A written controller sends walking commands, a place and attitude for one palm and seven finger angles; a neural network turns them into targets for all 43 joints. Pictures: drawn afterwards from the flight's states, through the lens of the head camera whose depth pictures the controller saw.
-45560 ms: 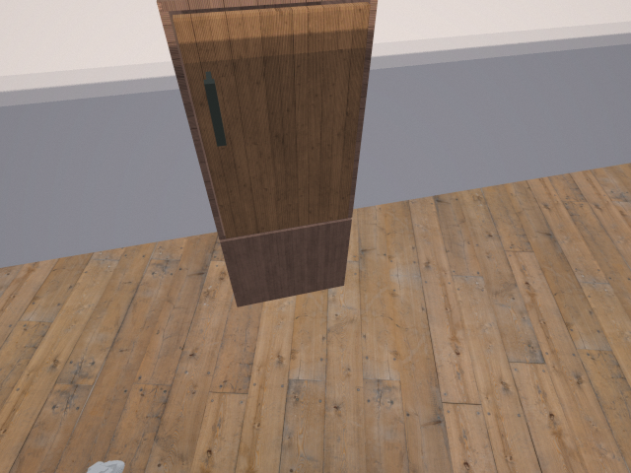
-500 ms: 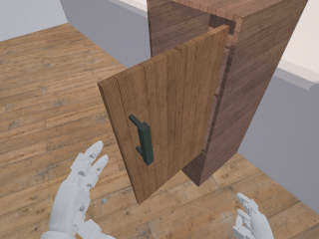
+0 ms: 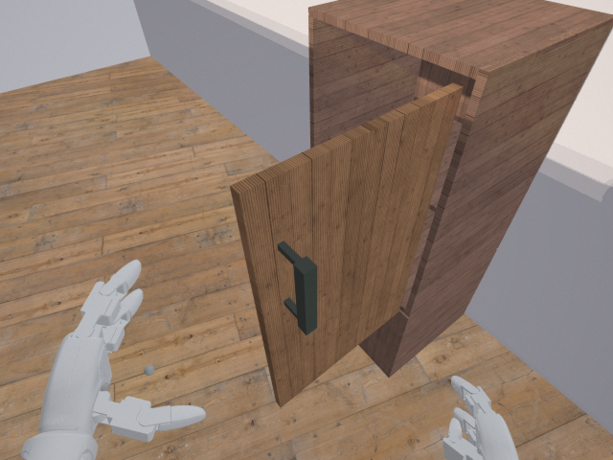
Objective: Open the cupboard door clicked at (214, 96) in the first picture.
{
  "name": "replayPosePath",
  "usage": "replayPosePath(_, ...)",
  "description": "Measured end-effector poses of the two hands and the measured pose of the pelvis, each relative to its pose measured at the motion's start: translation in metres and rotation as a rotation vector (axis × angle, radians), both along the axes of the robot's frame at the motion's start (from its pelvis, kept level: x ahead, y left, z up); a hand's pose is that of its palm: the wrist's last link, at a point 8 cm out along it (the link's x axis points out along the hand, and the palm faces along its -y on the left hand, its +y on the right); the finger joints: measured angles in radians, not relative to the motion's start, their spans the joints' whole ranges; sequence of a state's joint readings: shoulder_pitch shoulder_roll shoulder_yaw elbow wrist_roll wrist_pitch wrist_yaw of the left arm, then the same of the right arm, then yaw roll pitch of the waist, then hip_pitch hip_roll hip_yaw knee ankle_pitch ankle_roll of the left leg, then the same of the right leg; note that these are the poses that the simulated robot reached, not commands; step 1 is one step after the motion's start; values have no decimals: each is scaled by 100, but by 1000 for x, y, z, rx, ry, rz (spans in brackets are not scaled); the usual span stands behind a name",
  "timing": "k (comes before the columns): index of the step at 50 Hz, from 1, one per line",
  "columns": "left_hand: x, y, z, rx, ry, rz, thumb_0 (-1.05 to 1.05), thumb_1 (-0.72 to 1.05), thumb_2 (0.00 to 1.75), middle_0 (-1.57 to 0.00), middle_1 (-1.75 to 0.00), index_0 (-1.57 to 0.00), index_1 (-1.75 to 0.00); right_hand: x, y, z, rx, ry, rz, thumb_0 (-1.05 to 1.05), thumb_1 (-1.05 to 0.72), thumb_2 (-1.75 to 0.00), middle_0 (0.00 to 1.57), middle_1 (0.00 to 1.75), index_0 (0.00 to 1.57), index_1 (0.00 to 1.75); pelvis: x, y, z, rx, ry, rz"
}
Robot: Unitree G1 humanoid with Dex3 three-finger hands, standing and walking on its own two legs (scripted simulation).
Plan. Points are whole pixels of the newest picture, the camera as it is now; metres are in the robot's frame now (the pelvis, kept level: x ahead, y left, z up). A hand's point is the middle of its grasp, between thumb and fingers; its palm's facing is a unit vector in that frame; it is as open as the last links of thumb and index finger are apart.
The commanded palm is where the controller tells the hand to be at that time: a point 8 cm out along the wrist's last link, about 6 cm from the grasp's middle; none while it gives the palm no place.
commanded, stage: draw the hand back to the body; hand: left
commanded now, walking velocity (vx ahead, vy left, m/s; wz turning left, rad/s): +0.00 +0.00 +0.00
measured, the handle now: (297, 289) +0.32 +0.05 +0.07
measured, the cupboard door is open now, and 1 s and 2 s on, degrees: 92 92 92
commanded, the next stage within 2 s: step back with the hand held close in 0.88 s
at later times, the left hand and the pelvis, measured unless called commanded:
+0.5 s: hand (67, 320) +0.20 +0.26 +0.17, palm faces +0.42 -0.82 -0.40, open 9.1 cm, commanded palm +0.15 +0.30 +0.19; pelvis +0.01 +0.00 +0.02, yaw -1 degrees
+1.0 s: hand (74, 325) +0.19 +0.25 +0.17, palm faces +0.43 -0.82 -0.39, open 7.4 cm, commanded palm +0.15 +0.29 +0.19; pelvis +0.00 -0.01 +0.02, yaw -1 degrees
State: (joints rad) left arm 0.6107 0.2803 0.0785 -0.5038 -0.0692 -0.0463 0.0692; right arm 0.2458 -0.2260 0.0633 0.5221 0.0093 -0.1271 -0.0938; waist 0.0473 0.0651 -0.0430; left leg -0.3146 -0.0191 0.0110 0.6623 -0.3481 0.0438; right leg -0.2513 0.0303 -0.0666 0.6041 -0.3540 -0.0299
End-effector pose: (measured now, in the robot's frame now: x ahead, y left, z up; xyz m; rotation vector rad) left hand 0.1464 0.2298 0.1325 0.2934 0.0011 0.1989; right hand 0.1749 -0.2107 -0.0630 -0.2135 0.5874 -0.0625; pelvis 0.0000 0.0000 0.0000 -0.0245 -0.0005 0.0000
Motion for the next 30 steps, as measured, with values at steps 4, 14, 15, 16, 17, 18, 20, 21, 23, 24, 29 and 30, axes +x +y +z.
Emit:
replayPosePath(4, 1, 10, 6, 34, -2, 39, 0, -12, 46, -17, -30, -17, -30, 0, 3, 1, -5, 28, 5, 1, -90, -90, 21, 30, 21, 29, 3, 3, 6, 4, -20, -3)
replayPosePath(14, 6, 38, 31, 120, -56, 120, 0, 22, 60, -18, -31, -18, -30, 7, 6, 3, 3, 58, 8, 1, -90, -90, 21, 30, 21, 30, 9, 7, 14, 11, -50, -13)
replayPosePath(15, 7, 41, 33, 125, -62, 128, 0, 25, 62, -18, -31, -18, -30, 8, 5, 3, 2, 60, 7, 1, -90, -90, 21, 30, 21, 30, 9, 7, 15, 11, -52, -13)
replayPosePath(16, 7, 43, 35, 129, -68, 136, 0, 29, 63, -19, -31, -18, -30, 9, 5, 4, 2, 62, 7, 1, -90, -90, 21, 30, 21, 30, 10, 6, 15, 11, -54, -14)
replayPosePath(17, 7, 46, 37, 134, -75, 144, 0, 32, 65, -19, -31, -19, -30, 9, 4, 4, 1, 63, 7, 1, -90, -90, 21, 30, 21, 30, 10, 6, 16, 11, -56, -14)
replayPosePath(18, 8, 48, 39, 139, -83, 152, 1, 36, 66, -19, -31, -19, -30, 10, 4, 5, -1, 64, 7, 1, -90, -90, 21, 30, 21, 30, 10, 6, 16, 12, -58, -14)
replayPosePath(20, 8, 52, 43, 149, -98, 167, 1, 43, 69, -19, -31, -19, -30, 10, 2, 5, -3, 66, 6, 1, -90, -90, 21, 30, 21, 30, 10, 5, 16, 12, -62, -15)
replayPosePath(21, 9, 54, 45, 153, -106, 174, 1, 46, 71, -19, -31, -19, -30, 11, 1, 6, -4, 68, 5, 1, -90, -90, 21, 30, 21, 30, 10, 5, 17, 12, -64, -15)
replayPosePath(23, 9, 58, 49, 163, -121, 189, 1, 53, 74, -20, -31, -19, -30, 11, -1, 6, -6, 70, 2, 1, -90, -90, 21, 30, 21, 30, 10, 4, 17, 12, -67, -15)
replayPosePath(24, 9, 60, 52, 168, -129, 196, 1, 56, 75, -20, -31, -20, -30, 11, -2, 6, -7, 72, -1, 1, -90, -90, 21, 30, 21, 30, 10, 4, 17, 12, -68, -16)
replayPosePath(29, 9, 68, 59, 182, -158, 230, 1, 73, 82, -20, -31, -20, -30, 9, -8, 5, -8, 82, -10, 1, -90, -90, 21, 30, 21, 29, 8, 1, 18, 12, -74, -17)
replayPosePath(30, 9, 68, 59, 178, -156, 233, 1, 75, 84, -20, -31, -20, -30, 8, -9, 5, -7, 85, -12, 1, -90, -90, 21, 30, 21, 29, 8, 1, 18, 12, -75, -18)
